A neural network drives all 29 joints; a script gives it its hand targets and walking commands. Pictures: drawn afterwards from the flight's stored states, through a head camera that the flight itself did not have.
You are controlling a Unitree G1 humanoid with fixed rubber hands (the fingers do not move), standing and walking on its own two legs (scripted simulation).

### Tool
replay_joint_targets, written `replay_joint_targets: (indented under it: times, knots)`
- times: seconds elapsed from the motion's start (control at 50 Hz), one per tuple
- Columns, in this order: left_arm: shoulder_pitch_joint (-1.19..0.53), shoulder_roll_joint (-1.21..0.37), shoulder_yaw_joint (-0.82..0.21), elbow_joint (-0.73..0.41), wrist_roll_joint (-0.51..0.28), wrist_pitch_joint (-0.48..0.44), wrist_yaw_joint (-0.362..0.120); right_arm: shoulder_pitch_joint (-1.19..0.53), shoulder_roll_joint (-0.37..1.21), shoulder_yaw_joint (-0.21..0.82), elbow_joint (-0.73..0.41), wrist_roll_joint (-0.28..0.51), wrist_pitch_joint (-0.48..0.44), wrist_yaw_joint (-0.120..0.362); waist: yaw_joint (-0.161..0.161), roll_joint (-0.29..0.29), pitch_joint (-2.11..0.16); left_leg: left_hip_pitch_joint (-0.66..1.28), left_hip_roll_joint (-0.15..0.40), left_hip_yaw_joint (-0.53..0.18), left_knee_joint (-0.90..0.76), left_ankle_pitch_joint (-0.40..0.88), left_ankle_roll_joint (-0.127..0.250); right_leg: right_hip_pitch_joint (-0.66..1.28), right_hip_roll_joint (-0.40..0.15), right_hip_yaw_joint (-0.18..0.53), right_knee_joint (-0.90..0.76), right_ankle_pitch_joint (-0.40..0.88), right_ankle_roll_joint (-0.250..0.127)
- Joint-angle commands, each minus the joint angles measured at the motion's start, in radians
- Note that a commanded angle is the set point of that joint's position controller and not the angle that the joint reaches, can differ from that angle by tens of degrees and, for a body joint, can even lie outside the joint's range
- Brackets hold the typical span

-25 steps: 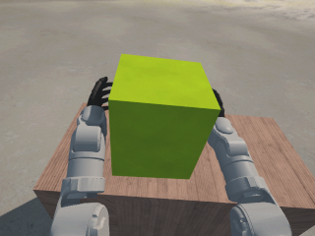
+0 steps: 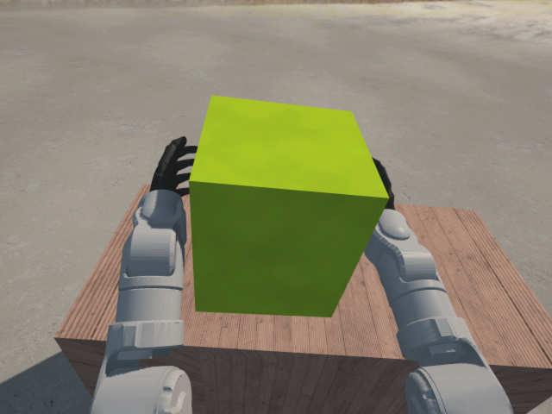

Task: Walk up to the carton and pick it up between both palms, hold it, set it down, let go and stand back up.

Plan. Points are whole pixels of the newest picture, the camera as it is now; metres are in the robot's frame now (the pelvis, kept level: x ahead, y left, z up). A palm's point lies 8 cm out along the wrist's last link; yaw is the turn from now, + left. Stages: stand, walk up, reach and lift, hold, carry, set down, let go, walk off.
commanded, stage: hold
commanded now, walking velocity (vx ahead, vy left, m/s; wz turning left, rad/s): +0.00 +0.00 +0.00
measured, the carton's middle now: (273, 211) +0.38 -0.01 +0.16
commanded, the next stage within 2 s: set down in 0.12 s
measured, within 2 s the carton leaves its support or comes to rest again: neither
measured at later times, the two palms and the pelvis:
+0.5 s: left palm (170, 199) +0.37 +0.14 +0.18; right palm (373, 224) +0.35 -0.16 +0.15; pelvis +0.00 +0.00 +0.00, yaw -1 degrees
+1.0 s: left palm (187, 215) +0.39 +0.12 +0.13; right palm (373, 234) +0.37 -0.18 +0.11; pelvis +0.02 +0.00 +0.00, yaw +0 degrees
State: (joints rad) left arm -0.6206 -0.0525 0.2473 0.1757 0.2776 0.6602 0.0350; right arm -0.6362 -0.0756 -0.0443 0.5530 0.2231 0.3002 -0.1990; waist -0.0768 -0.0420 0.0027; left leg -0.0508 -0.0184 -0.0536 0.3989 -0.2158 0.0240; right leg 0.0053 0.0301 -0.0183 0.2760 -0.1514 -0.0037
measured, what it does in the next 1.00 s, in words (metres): stands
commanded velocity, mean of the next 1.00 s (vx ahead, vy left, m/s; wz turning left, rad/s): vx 0.00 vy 0.00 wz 0.00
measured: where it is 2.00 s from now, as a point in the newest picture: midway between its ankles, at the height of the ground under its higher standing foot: outside the picture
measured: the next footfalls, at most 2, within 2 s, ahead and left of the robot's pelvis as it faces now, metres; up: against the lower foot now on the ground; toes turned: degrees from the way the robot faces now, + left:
none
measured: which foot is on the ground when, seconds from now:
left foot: down 0.00-1.00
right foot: down 0.00-1.00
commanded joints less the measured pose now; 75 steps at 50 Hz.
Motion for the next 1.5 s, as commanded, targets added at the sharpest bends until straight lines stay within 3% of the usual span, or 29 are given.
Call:
replay_joint_targets:
  times: [0.0, 0.04, 0.08, 0.1, 0.12, 0.2, 0.26, 0.34, 0.38, 0.46, 0.5, 0.54, 0.6, 0.7, 0.72, 0.74, 0.82, 0.84, 0.88, 0.92, 1.0, 1.06, 1.14, 1.2, 1.28, 1.36, 1.4, 1.42, 1.48]
  knots:
    - [-0.644, -0.618, -0.523, -0.061, -0.149, -0.061, -0.139, -0.877, 0.66, 0.411, -0.344, 0.055, -0.043, 0.077, -0.015, 0.049, -0.386, 0.087, -0.015, 0.019, -0.058, 0.286, -0.041, 0.07, 0.027, -0.017, -0.021, 0.197, 0.037]
    - [-0.681, -0.621, -0.505, -0.01, -0.137, -0.067, -0.137, -0.914, 0.679, 0.39, -0.323, 0.04, -0.048, 0.084, 0.003, 0.062, -0.365, 0.053, -0.017, 0.022, -0.072, 0.225, -0.033, 0.052, 0.022, -0.02, -0.024, 0.135, 0.032]
    - [-0.698, -0.623, -0.508, -0.012, -0.137, -0.074, -0.134, -0.903, 0.665, 0.371, -0.277, 0.038, -0.052, 0.089, -0.01, 0.091, -0.376, 0.062, -0.015, 0.021, -0.076, 0.219, -0.04, 0.034, 0.02, -0.018, -0.024, 0.124, 0.026]
    - [-0.651, -0.643, -0.527, -0.047, -0.145, -0.07, -0.13, -0.864, 0.662, 0.391, -0.318, 0.046, -0.057, 0.088, -0.019, 0.087, -0.425, 0.104, -0.011, 0.017, -0.059, 0.285, -0.048, 0.062, 0.025, -0.022, -0.016, 0.183, 0.024]
    - [-0.616, -0.631, -0.505, -0.076, -0.147, -0.065, -0.134, -0.858, 0.663, 0.404, -0.365, 0.063, -0.061, 0.088, -0.005, 0.068, -0.423, 0.133, -0.009, 0.025, -0.052, 0.332, -0.047, 0.099, 0.029, -0.024, -0.009, 0.247, 0.033]
    - [-0.653, -0.623, -0.509, -0.067, -0.158, -0.101, -0.153, -0.888, 0.676, 0.408, -0.395, 0.039, -0.098, 0.082, -0.002, 0.037, -0.461, 0.102, -0.019, 0.041, -0.054, 0.337, -0.042, 0.148, 0.025, -0.023, 0.004, 0.315, 0.055]
    - [-0.627, -0.61, -0.484, -0.043, -0.132, -0.135, -0.157, -0.852, 0.654, 0.373, -0.355, -0.006, -0.136, 0.1, -0.002, 0.049, -0.387, 0.094, -0.015, 0.045, -0.076, 0.268, -0.044, 0.104, 0.021, -0.032, -0.013, 0.229, 0.046]
    - [-0.562, -0.526, -0.34, 0.127, -0.043, -0.174, -0.19, -0.774, 0.581, 0.244, -0.186, -0.125, -0.207, 0.141, 0.03, 0.03, -0.214, 0.014, -0.007, 0.075, -0.162, 0.049, -0.014, 0.072, 0.0, -0.054, -0.046, 0.022, 0.042]
    - [-0.554, -0.522, -0.329, 0.132, -0.032, -0.197, -0.194, -0.744, 0.567, 0.2, -0.146, -0.164, -0.253, 0.163, 0.032, 0.046, -0.201, 0.008, 0.003, 0.084, -0.18, 0.013, -0.013, 0.08, -0.004, -0.069, -0.045, -0.02, 0.031]
    - [-0.535, -0.556, -0.393, 0.062, -0.056, -0.247, -0.181, -0.757, 0.563, 0.224, -0.212, -0.168, -0.345, 0.17, 0.025, 0.068, -0.343, 0.099, 0.001, 0.084, -0.112, 0.24, -0.041, 0.101, 0.009, -0.086, -0.029, 0.146, 0.027]
    - [-0.554, -0.582, -0.442, 0.058, -0.091, -0.281, -0.164, -0.792, 0.576, 0.268, -0.254, -0.167, -0.377, 0.165, 0.01, 0.049, -0.397, 0.111, 0.0, 0.073, -0.082, 0.296, -0.045, 0.104, 0.012, -0.084, -0.022, 0.22, 0.029]
    - [-0.539, -0.603, -0.476, 0.055, -0.098, -0.299, -0.15, -0.8, 0.58, 0.297, -0.282, -0.155, -0.4, 0.162, 0.022, 0.062, -0.44, 0.119, 0.007, 0.067, -0.068, 0.341, -0.053, 0.112, 0.013, -0.082, -0.011, 0.255, 0.027]
    - [-0.517, -0.595, -0.503, 0.052, -0.104, -0.314, -0.135, -0.75, 0.574, 0.311, -0.251, -0.16, -0.408, 0.154, 0.004, 0.044, -0.44, 0.138, 0.008, 0.065, -0.065, 0.334, -0.06, 0.101, 0.011, -0.079, -0.012, 0.262, 0.029]
    - [-0.514, -0.593, -0.494, 0.065, -0.102, -0.322, -0.119, -0.737, 0.563, 0.29, -0.224, -0.167, -0.408, 0.165, 0.033, 0.04, -0.398, 0.098, 0.018, 0.056, -0.087, 0.267, -0.054, 0.056, 0.01, -0.082, -0.024, 0.164, 0.019]
    - [-0.512, -0.603, -0.503, 0.081, -0.103, -0.325, -0.118, -0.735, 0.558, 0.277, -0.223, -0.179, -0.411, 0.164, 0.017, 0.046, -0.401, 0.098, 0.014, 0.058, -0.094, 0.243, -0.055, 0.054, 0.011, -0.082, -0.029, 0.151, 0.023]
    - [-0.495, -0.602, -0.494, 0.083, -0.095, -0.328, -0.116, -0.742, 0.56, 0.28, -0.227, -0.166, -0.414, 0.166, 0.032, 0.051, -0.413, 0.105, 0.012, 0.06, -0.088, 0.262, -0.056, 0.044, 0.01, -0.081, -0.022, 0.185, 0.024]
    - [-0.477, -0.614, -0.531, 0.043, -0.095, -0.34, -0.106, -0.682, 0.544, 0.303, -0.191, -0.148, -0.413, 0.157, 0.0, 0.066, -0.446, 0.163, 0.025, 0.043, -0.042, 0.43, -0.085, 0.059, 0.023, -0.083, -0.009, 0.301, 0.017]
    - [-0.444, -0.606, -0.508, 0.065, -0.081, -0.334, -0.108, -0.652, 0.543, 0.308, -0.175, -0.142, -0.407, 0.154, 0.01, 0.075, -0.418, 0.165, 0.018, 0.047, -0.034, 0.462, -0.087, 0.076, 0.021, -0.076, -0.007, 0.336, 0.019]
    - [-0.398, -0.591, -0.475, 0.077, -0.067, -0.326, -0.12, -0.634, 0.533, 0.302, -0.187, -0.144, -0.404, 0.147, 0.015, 0.053, -0.388, 0.127, 0.013, 0.048, -0.047, 0.417, -0.078, 0.101, 0.014, -0.074, -0.007, 0.353, 0.025]
    - [-0.387, -0.593, -0.483, 0.059, -0.068, -0.331, -0.121, -0.624, 0.543, 0.313, -0.209, -0.134, -0.409, 0.146, 0.019, 0.074, -0.381, 0.098, 0.005, 0.047, -0.044, 0.428, -0.08, 0.128, 0.01, -0.07, 0.008, 0.407, 0.033]
    - [-0.424, -0.604, -0.534, 0.01, -0.099, -0.372, -0.101, -0.632, 0.576, 0.361, -0.263, -0.141, -0.427, 0.141, 0.0, 0.039, -0.495, 0.092, 0.002, 0.034, -0.017, 0.49, -0.082, 0.158, 0.016, -0.066, 0.039, 0.545, 0.041]
    - [-0.42, -0.603, -0.552, 0.011, -0.09, -0.384, -0.091, -0.59, 0.577, 0.368, -0.237, -0.131, -0.423, 0.141, 0.002, 0.077, -0.493, 0.079, 0.002, 0.025, -0.022, 0.488, -0.085, 0.155, 0.008, -0.056, 0.048, 0.567, 0.038]
    - [-0.441, -0.611, -0.57, -0.013, -0.114, -0.4, -0.08, -0.636, 0.615, 0.406, -0.311, -0.124, -0.436, 0.138, 0.024, 0.047, -0.557, 0.023, -0.004, 0.027, -0.026, 0.474, -0.065, 0.204, 0.006, -0.044, 0.072, 0.654, 0.053]
    - [-0.382, -0.593, -0.527, 0.07, -0.091, -0.39, -0.09, -0.596, 0.596, 0.389, -0.256, -0.148, -0.422, 0.14, 0.025, 0.033, -0.482, -0.02, -0.006, 0.039, -0.051, 0.388, -0.05, 0.204, -0.002, -0.038, 0.067, 0.611, 0.054]
    - [-0.396, -0.586, -0.497, 0.065, -0.088, -0.401, -0.107, -0.577, 0.602, 0.359, -0.219, -0.167, -0.423, 0.138, 0.013, 0.017, -0.486, -0.025, -0.006, 0.041, -0.062, 0.358, -0.045, 0.195, -0.003, -0.039, 0.066, 0.618, 0.056]
    - [-0.451, -0.618, -0.52, 0.098, -0.088, -0.444, -0.09, -0.602, 0.598, 0.301, -0.184, -0.195, -0.452, 0.155, 0.006, 0.066, -0.516, 0.012, 0.004, 0.041, -0.049, 0.371, -0.07, 0.119, -0.002, -0.057, 0.053, 0.541, 0.039]
    - [-0.452, -0.61, -0.48, 0.194, -0.079, -0.457, -0.087, -0.621, 0.589, 0.267, -0.155, -0.231, -0.46, 0.165, 0.016, 0.029, -0.484, 0.007, 0.011, 0.045, -0.062, 0.312, -0.063, 0.083, 0.004, -0.066, 0.031, 0.453, 0.036]
    - [-0.462, -0.599, -0.463, 0.211, -0.072, -0.469, -0.087, -0.594, 0.581, 0.225, -0.092, -0.251, -0.457, 0.17, 0.008, 0.03, -0.448, 0.012, 0.016, 0.044, -0.076, 0.291, -0.065, 0.066, 0.0, -0.069, 0.024, 0.422, 0.033]
    - [-0.474, -0.631, -0.46, 0.261, -0.067, -0.495, -0.084, -0.629, 0.59, 0.204, -0.087, -0.262, -0.486, 0.185, 0.024, 0.058, -0.512, 0.016, 0.015, 0.057, -0.064, 0.327, -0.074, 0.053, 0.001, -0.071, 0.022, 0.41, 0.024]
